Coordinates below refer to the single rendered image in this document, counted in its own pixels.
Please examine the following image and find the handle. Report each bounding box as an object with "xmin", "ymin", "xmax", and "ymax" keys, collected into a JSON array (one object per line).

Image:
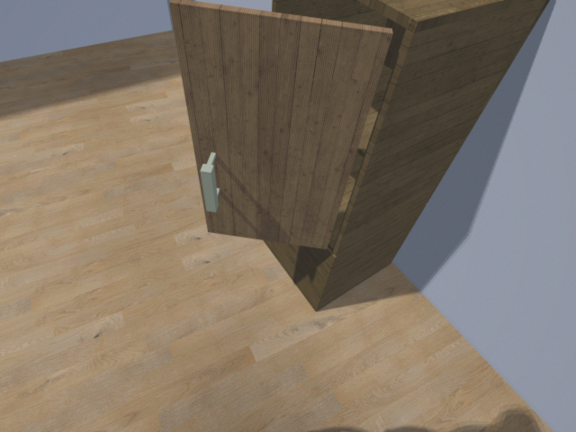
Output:
[{"xmin": 200, "ymin": 152, "xmax": 220, "ymax": 212}]

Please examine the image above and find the cupboard door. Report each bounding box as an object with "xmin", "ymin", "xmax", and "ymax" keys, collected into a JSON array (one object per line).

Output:
[{"xmin": 169, "ymin": 0, "xmax": 393, "ymax": 249}]

